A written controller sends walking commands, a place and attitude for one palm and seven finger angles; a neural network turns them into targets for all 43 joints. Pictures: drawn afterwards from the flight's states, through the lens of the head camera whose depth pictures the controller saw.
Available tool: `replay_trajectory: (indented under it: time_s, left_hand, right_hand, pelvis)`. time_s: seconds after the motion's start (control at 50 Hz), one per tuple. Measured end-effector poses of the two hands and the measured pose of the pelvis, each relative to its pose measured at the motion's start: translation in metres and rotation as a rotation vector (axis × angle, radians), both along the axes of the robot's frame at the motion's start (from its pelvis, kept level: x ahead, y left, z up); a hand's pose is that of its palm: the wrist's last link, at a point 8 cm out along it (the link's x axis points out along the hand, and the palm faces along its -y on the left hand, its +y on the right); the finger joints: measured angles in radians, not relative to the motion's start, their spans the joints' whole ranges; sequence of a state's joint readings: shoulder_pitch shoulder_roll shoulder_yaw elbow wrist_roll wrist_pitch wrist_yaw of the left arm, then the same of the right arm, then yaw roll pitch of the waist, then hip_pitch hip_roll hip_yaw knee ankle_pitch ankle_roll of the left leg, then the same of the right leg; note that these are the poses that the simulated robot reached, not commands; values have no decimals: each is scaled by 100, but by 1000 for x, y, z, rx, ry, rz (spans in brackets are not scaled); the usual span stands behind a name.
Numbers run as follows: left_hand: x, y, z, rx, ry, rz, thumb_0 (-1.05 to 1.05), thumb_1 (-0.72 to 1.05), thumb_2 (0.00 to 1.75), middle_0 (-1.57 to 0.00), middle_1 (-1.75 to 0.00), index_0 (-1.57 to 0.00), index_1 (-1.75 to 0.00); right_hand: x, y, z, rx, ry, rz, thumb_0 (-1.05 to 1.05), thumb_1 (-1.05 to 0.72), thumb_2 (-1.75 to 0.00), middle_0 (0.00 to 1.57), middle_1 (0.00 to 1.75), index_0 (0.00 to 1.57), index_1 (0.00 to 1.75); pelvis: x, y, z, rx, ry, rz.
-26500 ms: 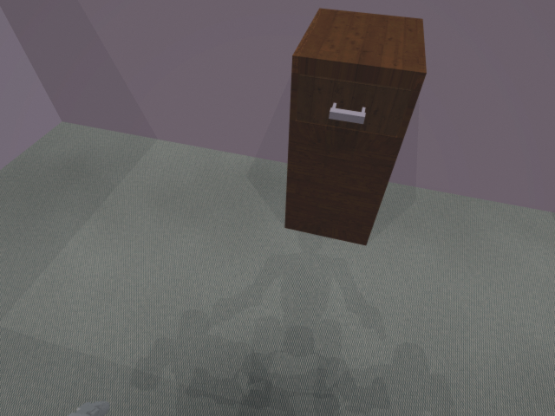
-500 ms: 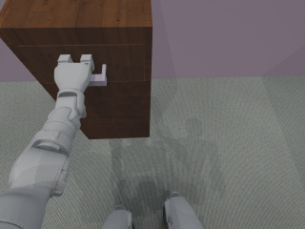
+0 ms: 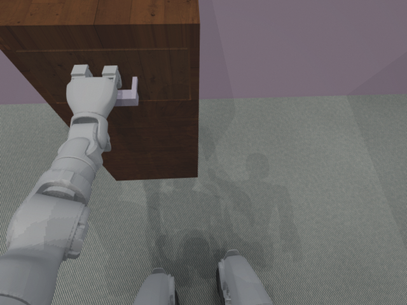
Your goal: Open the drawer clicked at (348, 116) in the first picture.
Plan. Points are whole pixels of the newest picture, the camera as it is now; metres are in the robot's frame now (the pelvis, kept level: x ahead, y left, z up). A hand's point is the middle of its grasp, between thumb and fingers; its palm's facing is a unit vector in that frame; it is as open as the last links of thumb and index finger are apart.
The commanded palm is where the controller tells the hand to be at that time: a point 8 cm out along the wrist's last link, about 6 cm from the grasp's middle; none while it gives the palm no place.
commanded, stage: lift the fingers back up to retry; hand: left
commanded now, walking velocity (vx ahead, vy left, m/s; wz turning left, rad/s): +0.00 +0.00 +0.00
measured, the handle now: (113, 90) +0.57 +0.15 +0.00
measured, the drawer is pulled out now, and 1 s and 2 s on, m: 0.00 0.00 0.00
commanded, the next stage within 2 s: re-aim the fingers above the handle in 0.80 s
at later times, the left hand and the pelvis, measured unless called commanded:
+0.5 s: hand (93, 96) +0.52 +0.17 +0.05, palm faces -0.01 +0.00 -1.00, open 13.8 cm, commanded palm +0.50 +0.17 +0.10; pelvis +0.02 +0.00 +0.04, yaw -1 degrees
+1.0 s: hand (88, 98) +0.50 +0.17 +0.07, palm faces -0.01 -0.01 -1.00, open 13.8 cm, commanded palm +0.48 +0.17 +0.12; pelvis +0.04 +0.00 +0.05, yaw -1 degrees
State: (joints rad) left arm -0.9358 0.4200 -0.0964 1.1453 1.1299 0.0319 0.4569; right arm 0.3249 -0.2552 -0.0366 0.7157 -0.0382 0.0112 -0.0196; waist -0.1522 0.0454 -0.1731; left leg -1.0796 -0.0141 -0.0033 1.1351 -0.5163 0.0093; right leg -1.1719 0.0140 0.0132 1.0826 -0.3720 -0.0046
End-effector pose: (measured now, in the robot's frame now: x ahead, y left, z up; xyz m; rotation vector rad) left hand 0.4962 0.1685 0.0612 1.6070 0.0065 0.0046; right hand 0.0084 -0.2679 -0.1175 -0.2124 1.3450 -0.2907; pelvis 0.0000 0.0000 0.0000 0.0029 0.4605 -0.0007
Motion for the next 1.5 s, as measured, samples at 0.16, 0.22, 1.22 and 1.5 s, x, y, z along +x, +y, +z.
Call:
replay_trajectory:
  time_s: [0.16,0.22,1.22,1.5]
  left_hand:
    - [3,0,3,-10,20,11,0,-49,31,-25,-123,-32,-120]
    - [3,0,6,-26,37,10,0,-48,31,-26,-122,-32,-120]
    - [-9,2,65,-38,10,-20,0,-49,31,-32,-120,-32,-120]
    - [-5,1,61,-23,11,-10,0,-49,31,-32,-120,-32,-120]
  right_hand:
    - [-4,1,2,2,9,-16,0,-90,-89,20,30,21,29]
    - [-4,3,6,4,9,-24,0,-90,-89,20,30,21,29]
    - [60,4,48,32,-82,-5,0,-90,-89,20,30,20,29]
    - [23,1,46,18,-34,-44,0,-90,-89,20,30,20,29]
  pelvis:
    - [0,1,3,0,-6,-3]
    - [2,1,8,-1,-14,-6]
    - [34,1,53,-5,-133,-7]
    - [24,1,50,1,-120,-22]
